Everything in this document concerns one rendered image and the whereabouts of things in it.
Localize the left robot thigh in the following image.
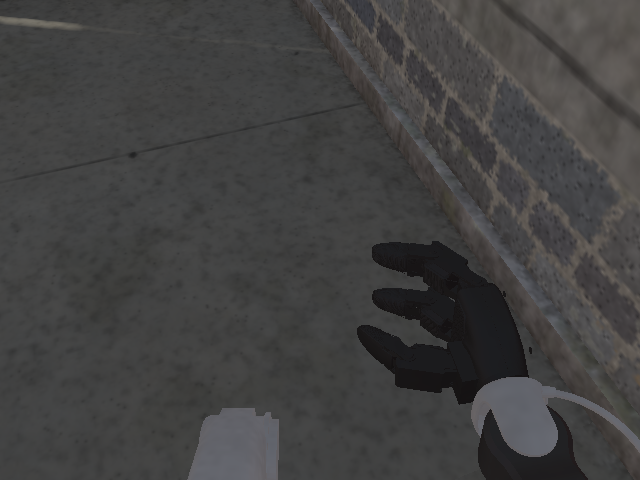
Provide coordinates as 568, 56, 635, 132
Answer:
187, 408, 279, 480

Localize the robot right forearm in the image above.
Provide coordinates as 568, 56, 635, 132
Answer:
471, 377, 588, 480

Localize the right robot hand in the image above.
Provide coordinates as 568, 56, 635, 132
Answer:
357, 241, 532, 405

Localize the left robot shin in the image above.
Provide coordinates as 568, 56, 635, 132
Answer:
198, 415, 216, 445

